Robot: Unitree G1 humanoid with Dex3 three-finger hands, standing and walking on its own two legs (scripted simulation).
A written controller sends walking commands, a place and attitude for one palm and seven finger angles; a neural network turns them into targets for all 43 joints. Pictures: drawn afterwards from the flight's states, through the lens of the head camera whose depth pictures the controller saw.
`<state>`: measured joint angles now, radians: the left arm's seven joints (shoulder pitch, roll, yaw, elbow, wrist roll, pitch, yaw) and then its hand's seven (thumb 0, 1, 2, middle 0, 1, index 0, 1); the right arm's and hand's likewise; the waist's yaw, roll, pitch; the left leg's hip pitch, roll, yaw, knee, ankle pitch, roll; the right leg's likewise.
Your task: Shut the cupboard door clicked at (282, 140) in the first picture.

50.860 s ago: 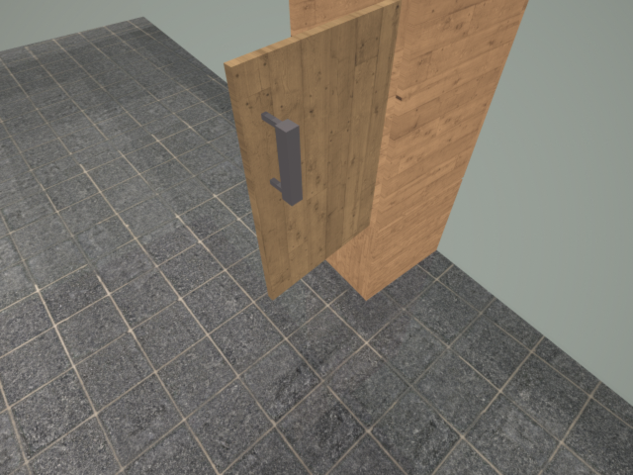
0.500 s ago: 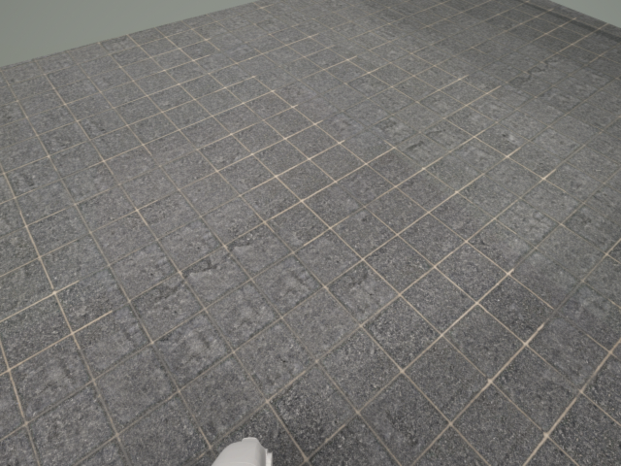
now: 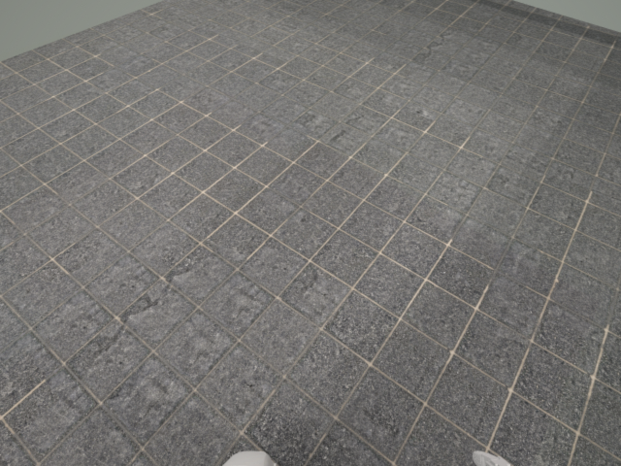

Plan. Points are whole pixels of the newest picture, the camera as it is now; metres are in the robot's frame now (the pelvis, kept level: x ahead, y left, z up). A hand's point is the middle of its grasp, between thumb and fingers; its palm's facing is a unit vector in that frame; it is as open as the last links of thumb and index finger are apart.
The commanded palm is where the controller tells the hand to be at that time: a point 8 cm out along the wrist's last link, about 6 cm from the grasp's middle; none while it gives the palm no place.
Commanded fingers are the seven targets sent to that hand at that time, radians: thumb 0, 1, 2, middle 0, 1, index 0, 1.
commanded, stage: turn to face it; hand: left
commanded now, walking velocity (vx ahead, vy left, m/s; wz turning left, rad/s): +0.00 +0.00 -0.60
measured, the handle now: out of the picture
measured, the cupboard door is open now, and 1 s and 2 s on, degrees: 34 34 34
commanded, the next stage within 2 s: none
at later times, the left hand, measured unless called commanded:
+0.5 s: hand (242, 395) +0.23 +0.13 -0.14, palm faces -0.34 -0.89 -0.29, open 7.4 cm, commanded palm none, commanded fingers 0.00 0.90 0.90 -0.20 -0.30 -0.20 -0.30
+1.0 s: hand (248, 394) +0.23 +0.13 -0.16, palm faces -0.54 -0.81 -0.22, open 7.4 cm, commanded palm none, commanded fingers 0.00 0.90 0.90 -0.20 -0.30 -0.20 -0.30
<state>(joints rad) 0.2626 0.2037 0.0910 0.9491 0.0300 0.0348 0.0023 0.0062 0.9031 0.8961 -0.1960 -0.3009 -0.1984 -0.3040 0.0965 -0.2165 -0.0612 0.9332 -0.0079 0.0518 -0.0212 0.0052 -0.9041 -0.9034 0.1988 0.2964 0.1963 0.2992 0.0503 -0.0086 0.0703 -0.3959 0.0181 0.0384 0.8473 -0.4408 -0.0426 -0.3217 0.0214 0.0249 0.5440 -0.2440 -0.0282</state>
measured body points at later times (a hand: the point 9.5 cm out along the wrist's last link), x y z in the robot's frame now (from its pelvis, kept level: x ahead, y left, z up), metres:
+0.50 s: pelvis +0.01 -0.02 -0.01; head +0.06 -0.05 +0.44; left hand +0.24 +0.18 -0.12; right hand -0.05 -0.28 -0.16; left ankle +0.01 +0.13 -0.68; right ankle -0.02 -0.11 -0.73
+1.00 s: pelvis +0.04 +0.00 +0.00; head +0.10 -0.02 +0.45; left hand +0.26 +0.17 -0.14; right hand -0.03 -0.26 -0.13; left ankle +0.11 +0.11 -0.73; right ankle -0.05 -0.09 -0.68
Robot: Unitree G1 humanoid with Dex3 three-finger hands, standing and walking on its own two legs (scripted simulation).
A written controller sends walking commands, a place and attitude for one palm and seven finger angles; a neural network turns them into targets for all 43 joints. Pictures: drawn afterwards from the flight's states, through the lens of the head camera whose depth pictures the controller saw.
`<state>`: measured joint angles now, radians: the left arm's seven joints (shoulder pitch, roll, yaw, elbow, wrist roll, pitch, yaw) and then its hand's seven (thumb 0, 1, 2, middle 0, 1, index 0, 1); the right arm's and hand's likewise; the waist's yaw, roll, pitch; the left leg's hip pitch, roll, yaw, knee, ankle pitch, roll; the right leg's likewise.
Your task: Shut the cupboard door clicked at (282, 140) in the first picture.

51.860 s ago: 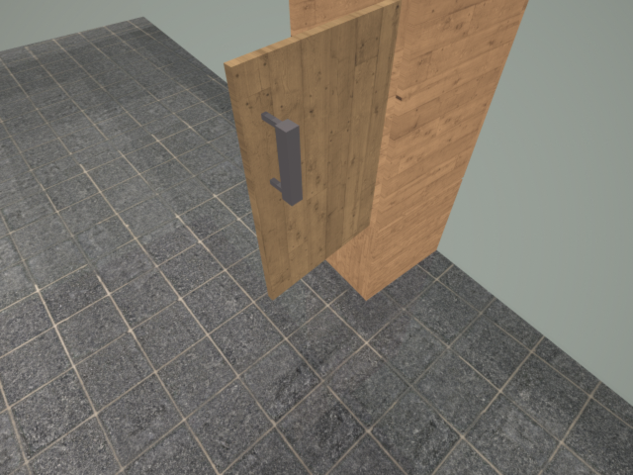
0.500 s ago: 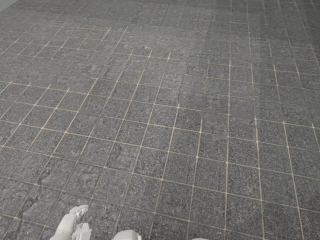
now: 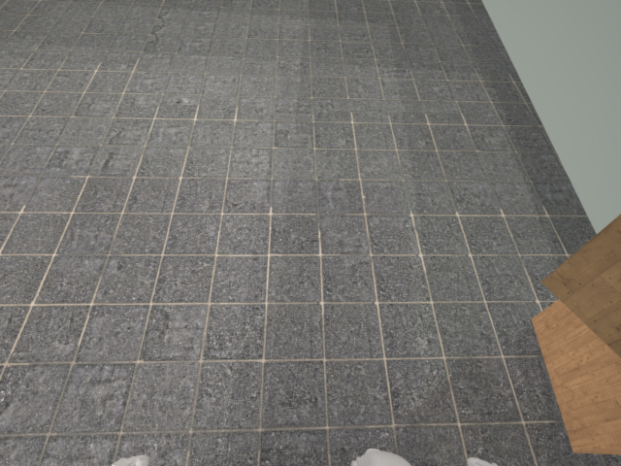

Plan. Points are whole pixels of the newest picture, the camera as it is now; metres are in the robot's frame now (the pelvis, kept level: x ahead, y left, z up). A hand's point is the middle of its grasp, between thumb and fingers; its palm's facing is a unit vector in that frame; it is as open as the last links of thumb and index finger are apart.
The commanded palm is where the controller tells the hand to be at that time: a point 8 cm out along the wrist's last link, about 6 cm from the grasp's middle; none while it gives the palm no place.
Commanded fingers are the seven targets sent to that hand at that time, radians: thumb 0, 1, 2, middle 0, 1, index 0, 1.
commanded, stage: turn to face it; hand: left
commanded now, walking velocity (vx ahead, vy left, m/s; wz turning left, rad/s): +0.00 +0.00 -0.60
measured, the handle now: out of the picture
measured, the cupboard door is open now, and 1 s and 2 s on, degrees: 34 34 34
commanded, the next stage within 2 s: take the last steps up to it in 1.46 s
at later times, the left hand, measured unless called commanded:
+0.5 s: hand (196, 433) +0.17 +0.18 -0.18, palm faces -0.26 -0.95 -0.19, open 7.4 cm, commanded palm none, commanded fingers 0.00 0.90 0.90 -0.20 -0.30 -0.20 -0.30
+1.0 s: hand (259, 391) +0.23 +0.10 -0.16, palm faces -0.55 -0.80 -0.25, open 7.4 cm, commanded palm none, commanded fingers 0.00 0.90 0.90 -0.20 -0.30 -0.20 -0.30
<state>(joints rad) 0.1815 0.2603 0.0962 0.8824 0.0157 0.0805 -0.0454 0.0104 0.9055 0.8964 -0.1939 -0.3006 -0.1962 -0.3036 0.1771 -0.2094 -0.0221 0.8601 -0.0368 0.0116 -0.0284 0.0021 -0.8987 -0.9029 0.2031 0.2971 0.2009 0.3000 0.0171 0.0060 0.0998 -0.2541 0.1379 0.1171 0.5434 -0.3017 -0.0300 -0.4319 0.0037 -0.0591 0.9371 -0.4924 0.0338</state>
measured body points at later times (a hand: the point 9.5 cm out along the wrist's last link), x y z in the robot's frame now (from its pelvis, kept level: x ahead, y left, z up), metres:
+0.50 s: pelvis +0.03 +0.01 -0.01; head +0.09 +0.02 +0.44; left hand +0.19 +0.23 -0.16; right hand +0.05 -0.27 -0.13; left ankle +0.07 +0.11 -0.74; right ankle -0.03 -0.11 -0.69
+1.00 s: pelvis +0.04 -0.02 +0.00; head +0.08 -0.06 +0.44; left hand +0.26 +0.14 -0.14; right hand -0.06 -0.29 -0.15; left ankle +0.11 +0.10 -0.69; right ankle -0.04 -0.12 -0.74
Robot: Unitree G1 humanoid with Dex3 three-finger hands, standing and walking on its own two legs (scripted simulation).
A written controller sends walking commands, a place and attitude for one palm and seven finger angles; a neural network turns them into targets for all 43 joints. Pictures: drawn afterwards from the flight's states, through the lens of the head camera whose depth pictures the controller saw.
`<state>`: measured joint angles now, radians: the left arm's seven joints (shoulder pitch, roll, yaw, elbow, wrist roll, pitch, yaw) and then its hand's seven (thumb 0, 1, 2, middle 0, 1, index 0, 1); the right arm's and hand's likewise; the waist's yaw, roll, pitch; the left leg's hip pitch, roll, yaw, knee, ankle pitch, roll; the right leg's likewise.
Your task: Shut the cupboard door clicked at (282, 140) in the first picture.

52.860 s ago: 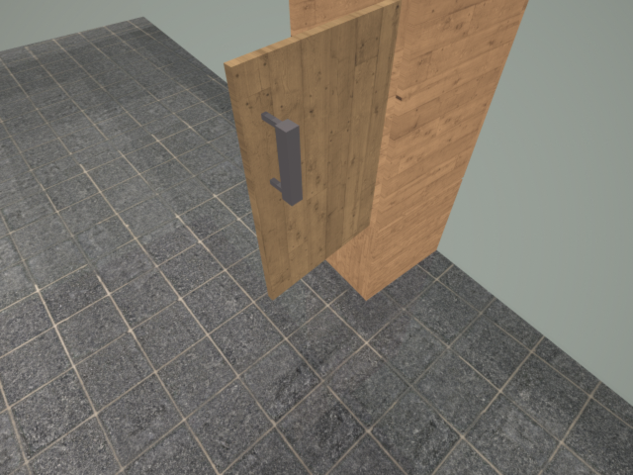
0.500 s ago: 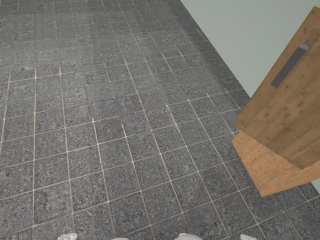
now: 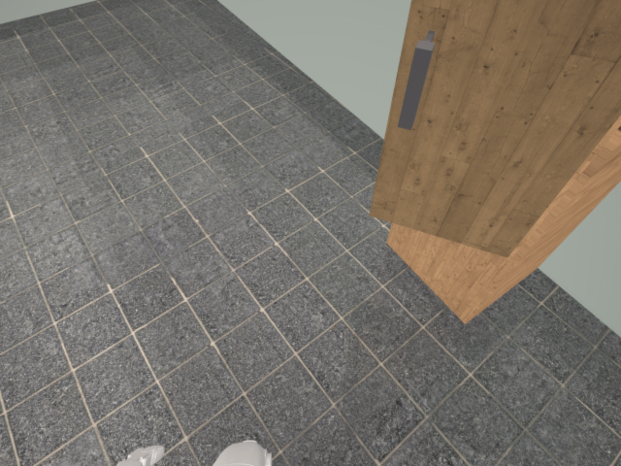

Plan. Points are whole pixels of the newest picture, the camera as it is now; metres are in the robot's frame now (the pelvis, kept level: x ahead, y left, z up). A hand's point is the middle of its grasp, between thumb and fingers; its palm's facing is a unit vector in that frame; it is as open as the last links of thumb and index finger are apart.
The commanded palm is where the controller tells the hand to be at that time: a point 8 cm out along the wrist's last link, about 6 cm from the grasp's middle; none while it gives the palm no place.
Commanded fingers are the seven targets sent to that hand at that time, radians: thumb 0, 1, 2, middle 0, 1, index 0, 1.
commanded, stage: turn to face it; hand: left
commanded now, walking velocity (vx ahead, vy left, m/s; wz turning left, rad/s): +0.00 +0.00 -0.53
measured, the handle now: (417, 81) +0.71 -0.16 +0.09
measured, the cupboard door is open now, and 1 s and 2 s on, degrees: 34 34 34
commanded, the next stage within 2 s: take the last steps up to it in 0.46 s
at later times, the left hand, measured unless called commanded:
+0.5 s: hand (202, 437) +0.17 +0.17 -0.16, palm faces -0.23 -0.94 -0.24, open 7.4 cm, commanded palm none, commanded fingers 0.00 0.90 0.90 -0.20 -0.30 -0.20 -0.30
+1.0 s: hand (243, 398) +0.23 +0.12 -0.16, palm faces -0.38 -0.92 -0.14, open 7.4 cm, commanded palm none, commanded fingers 0.00 0.90 0.90 -0.20 -0.30 -0.20 -0.30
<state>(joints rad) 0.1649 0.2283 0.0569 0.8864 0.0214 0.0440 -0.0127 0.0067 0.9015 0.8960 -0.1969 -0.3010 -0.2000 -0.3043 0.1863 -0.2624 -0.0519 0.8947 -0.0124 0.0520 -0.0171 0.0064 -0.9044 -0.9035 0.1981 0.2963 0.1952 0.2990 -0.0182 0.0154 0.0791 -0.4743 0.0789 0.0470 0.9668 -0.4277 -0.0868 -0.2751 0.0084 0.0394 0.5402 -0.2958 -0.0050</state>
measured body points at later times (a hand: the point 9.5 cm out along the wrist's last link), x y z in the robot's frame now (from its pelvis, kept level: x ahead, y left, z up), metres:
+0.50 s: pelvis +0.02 +0.00 -0.01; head +0.05 -0.01 +0.44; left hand +0.19 +0.22 -0.14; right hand -0.01 -0.26 -0.16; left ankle +0.02 +0.13 -0.71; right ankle -0.02 -0.11 -0.74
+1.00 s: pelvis +0.09 -0.02 +0.01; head +0.13 -0.02 +0.46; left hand +0.25 +0.17 -0.15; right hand -0.05 -0.22 -0.13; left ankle +0.07 +0.11 -0.73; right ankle +0.08 -0.18 -0.67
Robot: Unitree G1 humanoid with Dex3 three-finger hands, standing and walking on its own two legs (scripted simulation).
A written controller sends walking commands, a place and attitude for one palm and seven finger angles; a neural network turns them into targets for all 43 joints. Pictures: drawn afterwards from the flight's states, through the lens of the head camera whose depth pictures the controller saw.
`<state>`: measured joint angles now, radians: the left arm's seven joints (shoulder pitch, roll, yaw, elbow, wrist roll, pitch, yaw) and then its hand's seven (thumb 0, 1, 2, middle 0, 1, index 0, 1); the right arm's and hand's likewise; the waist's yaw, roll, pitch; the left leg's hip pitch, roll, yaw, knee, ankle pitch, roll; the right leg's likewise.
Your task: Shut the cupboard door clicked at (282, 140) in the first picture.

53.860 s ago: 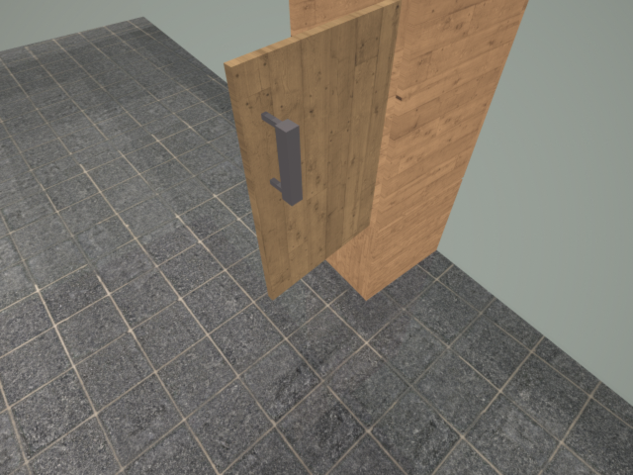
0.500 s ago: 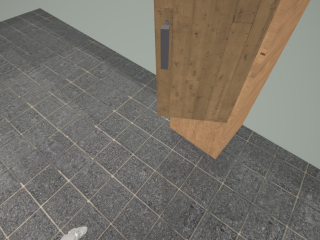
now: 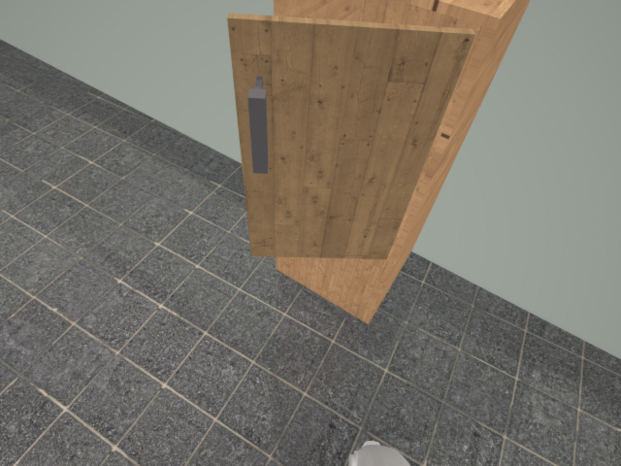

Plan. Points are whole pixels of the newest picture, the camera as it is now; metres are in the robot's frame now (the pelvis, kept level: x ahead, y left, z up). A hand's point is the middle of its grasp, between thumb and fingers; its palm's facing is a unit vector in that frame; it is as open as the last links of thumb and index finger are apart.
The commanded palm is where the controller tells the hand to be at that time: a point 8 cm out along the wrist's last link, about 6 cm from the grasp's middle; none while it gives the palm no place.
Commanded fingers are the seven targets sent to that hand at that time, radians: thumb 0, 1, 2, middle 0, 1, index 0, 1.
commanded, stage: take the last steps up to it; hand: left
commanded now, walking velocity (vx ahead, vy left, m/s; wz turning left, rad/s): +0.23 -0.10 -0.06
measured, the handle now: (260, 126) +0.62 +0.10 +0.08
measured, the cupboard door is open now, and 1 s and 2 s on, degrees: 34 34 34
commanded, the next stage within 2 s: come to a stop and stand still in 0.24 s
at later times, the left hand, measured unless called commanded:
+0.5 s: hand (237, 459) +0.17 +0.11 -0.20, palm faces +0.08 -0.98 -0.16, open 7.3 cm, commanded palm none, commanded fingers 0.00 0.90 0.90 -0.20 -0.30 -0.20 -0.30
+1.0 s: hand (226, 452) +0.17 +0.12 -0.18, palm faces +0.04 -0.97 -0.25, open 7.4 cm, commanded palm none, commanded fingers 0.00 0.90 0.90 -0.20 -0.30 -0.20 -0.30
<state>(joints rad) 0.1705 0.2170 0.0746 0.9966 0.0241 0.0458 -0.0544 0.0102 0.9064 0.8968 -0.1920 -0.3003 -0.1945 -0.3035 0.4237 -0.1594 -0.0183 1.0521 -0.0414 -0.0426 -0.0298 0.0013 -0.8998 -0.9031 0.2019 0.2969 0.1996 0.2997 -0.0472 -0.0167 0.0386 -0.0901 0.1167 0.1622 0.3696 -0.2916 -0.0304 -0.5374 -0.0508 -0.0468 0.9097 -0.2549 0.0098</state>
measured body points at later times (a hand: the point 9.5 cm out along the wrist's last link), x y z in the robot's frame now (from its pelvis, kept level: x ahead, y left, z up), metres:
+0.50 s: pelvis +0.16 -0.07 -0.01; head +0.17 -0.05 +0.44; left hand +0.16 +0.16 -0.18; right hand +0.24 -0.29 -0.15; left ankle +0.16 +0.03 -0.75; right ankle +0.10 -0.16 -0.75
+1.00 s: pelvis +0.16 -0.07 -0.01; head +0.20 -0.08 +0.44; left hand +0.17 +0.17 -0.16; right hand +0.23 -0.32 -0.16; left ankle +0.14 +0.05 -0.73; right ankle +0.10 -0.17 -0.75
